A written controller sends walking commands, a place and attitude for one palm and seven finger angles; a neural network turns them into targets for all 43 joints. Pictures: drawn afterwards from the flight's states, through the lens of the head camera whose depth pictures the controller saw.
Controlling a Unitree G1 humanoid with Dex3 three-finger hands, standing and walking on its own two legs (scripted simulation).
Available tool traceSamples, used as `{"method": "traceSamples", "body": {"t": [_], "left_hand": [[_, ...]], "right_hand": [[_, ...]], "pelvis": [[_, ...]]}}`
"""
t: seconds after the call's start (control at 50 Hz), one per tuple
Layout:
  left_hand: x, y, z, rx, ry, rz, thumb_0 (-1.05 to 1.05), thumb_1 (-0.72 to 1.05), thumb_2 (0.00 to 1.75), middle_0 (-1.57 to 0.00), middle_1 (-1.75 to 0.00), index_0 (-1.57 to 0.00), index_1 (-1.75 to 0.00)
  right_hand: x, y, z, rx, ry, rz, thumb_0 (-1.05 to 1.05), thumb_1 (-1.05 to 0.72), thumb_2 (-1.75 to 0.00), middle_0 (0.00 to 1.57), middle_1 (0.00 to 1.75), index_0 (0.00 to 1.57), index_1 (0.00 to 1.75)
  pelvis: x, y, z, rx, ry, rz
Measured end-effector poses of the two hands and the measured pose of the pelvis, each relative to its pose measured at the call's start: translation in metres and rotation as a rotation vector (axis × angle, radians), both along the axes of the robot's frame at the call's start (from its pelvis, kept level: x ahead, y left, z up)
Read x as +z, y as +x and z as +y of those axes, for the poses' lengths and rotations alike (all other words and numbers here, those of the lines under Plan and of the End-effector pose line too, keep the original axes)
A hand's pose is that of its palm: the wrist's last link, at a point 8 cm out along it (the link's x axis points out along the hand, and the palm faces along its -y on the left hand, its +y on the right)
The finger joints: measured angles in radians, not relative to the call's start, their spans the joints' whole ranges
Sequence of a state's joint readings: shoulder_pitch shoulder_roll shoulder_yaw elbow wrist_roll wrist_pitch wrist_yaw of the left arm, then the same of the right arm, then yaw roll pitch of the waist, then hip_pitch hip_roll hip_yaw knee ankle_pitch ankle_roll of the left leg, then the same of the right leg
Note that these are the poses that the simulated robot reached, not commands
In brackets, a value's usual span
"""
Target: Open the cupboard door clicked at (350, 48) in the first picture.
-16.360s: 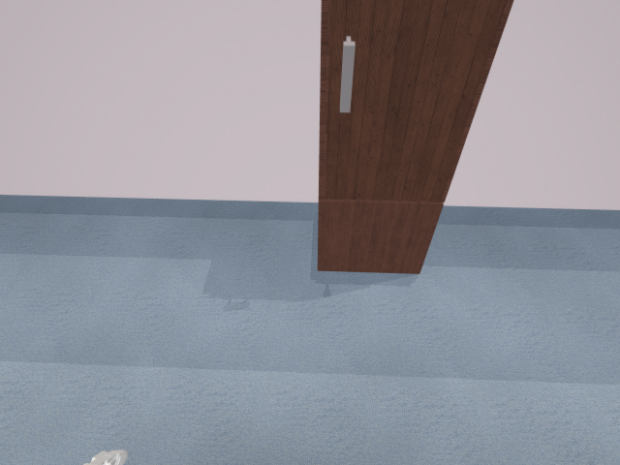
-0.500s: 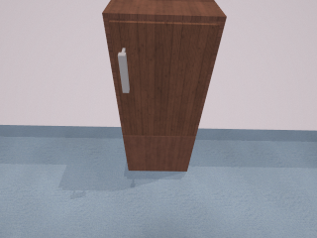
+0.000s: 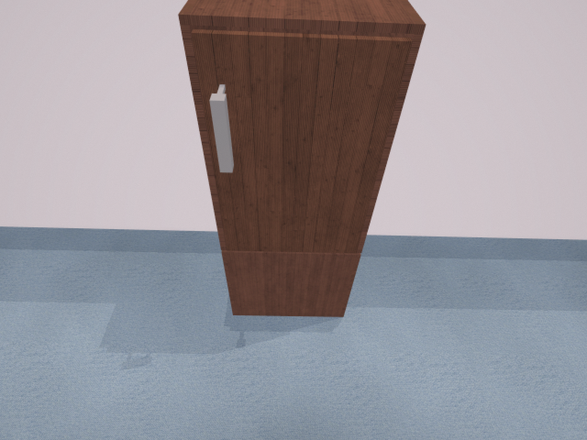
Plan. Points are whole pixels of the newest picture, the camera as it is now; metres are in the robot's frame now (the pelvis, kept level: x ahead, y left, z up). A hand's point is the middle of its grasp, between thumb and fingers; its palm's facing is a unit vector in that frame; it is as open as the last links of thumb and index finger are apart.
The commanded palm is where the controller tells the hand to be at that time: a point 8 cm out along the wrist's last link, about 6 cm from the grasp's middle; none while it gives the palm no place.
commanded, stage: shuffle to correct the standing spot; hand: left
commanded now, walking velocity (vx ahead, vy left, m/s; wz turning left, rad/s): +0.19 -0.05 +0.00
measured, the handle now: (224, 129) +0.65 +0.18 +0.09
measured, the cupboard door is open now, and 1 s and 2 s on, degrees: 0 0 0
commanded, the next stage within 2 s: come to a stop and stand still in 0.48 s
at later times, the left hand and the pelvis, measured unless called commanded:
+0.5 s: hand out of the picture +0.12 +0.19 -0.17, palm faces +0.01 -0.99 -0.16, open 7.3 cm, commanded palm none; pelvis +0.09 +0.01 +0.02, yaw -1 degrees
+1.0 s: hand (231, 406) +0.21 +0.11 -0.15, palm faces +0.07 -0.97 -0.22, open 7.3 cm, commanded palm none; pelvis +0.10 -0.06 +0.01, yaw +1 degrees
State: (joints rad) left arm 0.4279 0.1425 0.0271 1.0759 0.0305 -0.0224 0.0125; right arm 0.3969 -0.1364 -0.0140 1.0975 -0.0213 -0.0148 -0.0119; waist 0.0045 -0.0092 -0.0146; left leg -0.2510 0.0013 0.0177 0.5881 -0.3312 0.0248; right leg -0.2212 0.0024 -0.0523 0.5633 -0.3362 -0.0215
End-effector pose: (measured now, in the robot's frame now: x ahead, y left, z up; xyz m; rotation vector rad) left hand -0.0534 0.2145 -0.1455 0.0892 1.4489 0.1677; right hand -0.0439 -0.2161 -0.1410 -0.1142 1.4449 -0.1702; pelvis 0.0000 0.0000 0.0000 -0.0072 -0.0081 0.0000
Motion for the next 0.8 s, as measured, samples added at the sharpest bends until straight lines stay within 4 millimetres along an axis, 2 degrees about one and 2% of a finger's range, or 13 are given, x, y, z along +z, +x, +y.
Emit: {"method": "traceSamples", "body": {"t": [0.08,0.16,0.2,0.26,0.36,0.42,0.48,0.54,0.62,0.7,0.74,0.8], "left_hand": [[-0.002,0.003,-0.005,0.047,-0.009,-0.002,0.00,0.90,0.89,-0.20,-0.30,-0.19,-0.29],[-0.004,0.002,-0.005,0.072,-0.037,0.040,0.00,0.90,0.89,-0.20,-0.30,-0.20,-0.29],[-0.012,0.005,-0.001,0.072,-0.056,0.072,0.00,0.90,0.89,-0.20,-0.30,-0.20,-0.29],[-0.014,0.022,0.006,0.032,-0.070,0.106,0.00,0.90,0.89,-0.20,-0.30,-0.19,-0.29],[-0.005,0.088,0.020,-0.020,-0.053,0.005,0.00,0.91,0.89,-0.20,-0.30,-0.19,-0.29],[0.002,0.130,0.023,-0.036,-0.038,-0.073,0.00,0.91,0.90,-0.20,-0.30,-0.19,-0.29],[0.007,0.162,0.027,-0.060,-0.004,-0.103,0.01,0.93,0.90,-0.20,-0.30,-0.19,-0.29],[0.012,0.191,0.023,-0.087,0.012,-0.129,0.01,0.93,0.90,-0.19,-0.30,-0.19,-0.29],[0.015,0.231,0.003,-0.132,0.021,-0.164,0.01,0.92,0.90,-0.19,-0.30,-0.19,-0.29],[0.015,0.269,-0.029,-0.164,0.033,-0.231,0.00,0.92,0.90,-0.19,-0.30,-0.19,-0.29],[0.012,0.280,-0.046,-0.163,0.043,-0.271,0.00,0.91,0.90,-0.19,-0.30,-0.19,-0.29],[0.018,0.284,-0.066,-0.161,0.032,-0.293,0.00,0.91,0.90,-0.20,-0.30,-0.19,-0.29]], "right_hand": [[0.002,0.031,0.002,0.036,-0.001,-0.011,0.01,-0.91,-0.90,0.20,0.30,0.20,0.29],[0.010,0.084,0.006,0.073,-0.036,-0.090,0.01,-0.93,-0.90,0.20,0.30,0.20,0.29],[0.009,0.107,0.005,0.077,-0.064,-0.151,0.02,-0.94,-0.90,0.20,0.30,0.20,0.29],[0.013,0.125,0.008,0.049,-0.088,-0.210,0.02,-0.94,-0.90,0.20,0.30,0.20,0.29],[0.025,0.123,0.020,0.022,-0.071,-0.179,0.01,-0.93,-0.90,0.20,0.30,0.20,0.29],[0.026,0.112,0.028,0.010,-0.044,-0.119,0.00,-0.92,-0.90,0.20,0.30,0.20,0.29],[0.025,0.099,0.033,-0.016,-0.015,-0.061,0.00,-0.92,-0.90,0.20,0.30,0.20,0.29],[0.024,0.085,0.032,-0.047,0.009,-0.001,0.00,-0.91,-0.90,0.20,0.30,0.20,0.30],[0.020,0.070,0.019,-0.090,0.031,0.075,0.00,-0.91,-0.90,0.20,0.30,0.20,0.30],[0.008,0.063,-0.008,-0.118,0.049,0.140,0.00,-0.91,-0.90,0.20,0.30,0.20,0.30],[-0.002,0.066,-0.024,-0.119,0.056,0.161,0.00,-0.91,-0.90,0.20,0.30,0.20,0.30],[-0.006,0.084,-0.046,-0.109,0.037,0.143,0.00,-0.91,-0.90,0.20,0.30,0.20,0.29]], "pelvis": [[0.000,0.016,0.002,0.025,-0.010,0.004],[0.002,0.033,0.013,0.030,-0.008,-0.001],[-0.005,0.043,0.020,0.023,-0.015,-0.004],[-0.004,0.055,0.027,-0.008,-0.006,-0.005],[0.009,0.072,0.027,-0.015,-0.011,0.007],[0.015,0.081,0.024,-0.016,-0.013,0.013],[0.017,0.089,0.016,-0.019,-0.011,0.016],[0.017,0.096,0.006,-0.022,-0.007,0.018],[0.015,0.106,-0.012,-0.025,0.005,0.026],[0.005,0.120,-0.036,-0.025,0.028,0.029],[-0.002,0.126,-0.047,-0.025,0.033,0.028],[0.000,0.128,-0.056,-0.003,0.026,0.011]]}}
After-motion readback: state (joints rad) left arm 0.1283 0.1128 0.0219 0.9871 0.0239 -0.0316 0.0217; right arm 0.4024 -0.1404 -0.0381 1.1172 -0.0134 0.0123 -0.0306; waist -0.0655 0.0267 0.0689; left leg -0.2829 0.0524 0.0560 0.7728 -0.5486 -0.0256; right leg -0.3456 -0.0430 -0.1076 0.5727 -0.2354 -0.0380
